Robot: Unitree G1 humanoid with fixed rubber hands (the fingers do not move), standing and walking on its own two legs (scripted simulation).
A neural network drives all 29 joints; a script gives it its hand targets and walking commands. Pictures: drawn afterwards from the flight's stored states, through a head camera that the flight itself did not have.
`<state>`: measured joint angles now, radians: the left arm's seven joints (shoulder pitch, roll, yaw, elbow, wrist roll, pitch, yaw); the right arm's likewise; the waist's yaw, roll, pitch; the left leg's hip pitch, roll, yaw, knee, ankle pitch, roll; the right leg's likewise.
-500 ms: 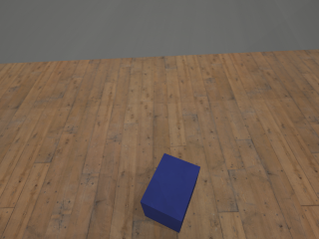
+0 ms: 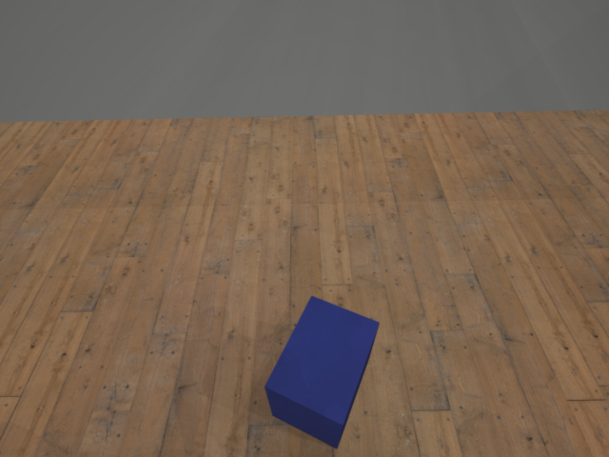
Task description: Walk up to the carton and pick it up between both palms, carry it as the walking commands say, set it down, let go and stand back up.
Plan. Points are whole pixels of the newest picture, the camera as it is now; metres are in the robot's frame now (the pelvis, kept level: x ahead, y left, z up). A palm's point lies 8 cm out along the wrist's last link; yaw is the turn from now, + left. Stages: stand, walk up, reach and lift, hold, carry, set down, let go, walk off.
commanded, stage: walk up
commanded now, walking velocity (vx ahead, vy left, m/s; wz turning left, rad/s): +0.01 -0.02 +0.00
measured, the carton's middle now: (324, 370) +0.46 -0.01 -0.64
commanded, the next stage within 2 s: none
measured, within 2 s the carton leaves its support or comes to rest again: neither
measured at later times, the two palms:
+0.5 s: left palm out of the picture -0.02 +0.21 -0.15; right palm out of the picture -0.03 -0.20 -0.15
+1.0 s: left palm out of the picture -0.01 +0.21 -0.15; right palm out of the picture -0.01 -0.21 -0.15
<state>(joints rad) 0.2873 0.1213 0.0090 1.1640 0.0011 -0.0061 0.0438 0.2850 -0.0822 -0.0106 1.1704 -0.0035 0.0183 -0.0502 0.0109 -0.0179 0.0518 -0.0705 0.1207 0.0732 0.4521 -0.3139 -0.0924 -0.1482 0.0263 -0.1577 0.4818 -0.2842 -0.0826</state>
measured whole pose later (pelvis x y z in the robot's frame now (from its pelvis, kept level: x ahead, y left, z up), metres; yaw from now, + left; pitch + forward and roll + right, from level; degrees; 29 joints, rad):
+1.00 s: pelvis +0.01 -0.01 +0.00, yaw +0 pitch -2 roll +0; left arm 0.28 0.13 0.01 1.14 0.00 -0.02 0.04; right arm 0.30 -0.10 -0.01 1.13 -0.01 0.02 -0.06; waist 0.01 0.00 0.04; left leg -0.11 0.14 0.08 0.48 -0.33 -0.11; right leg -0.19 0.04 -0.16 0.51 -0.31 -0.10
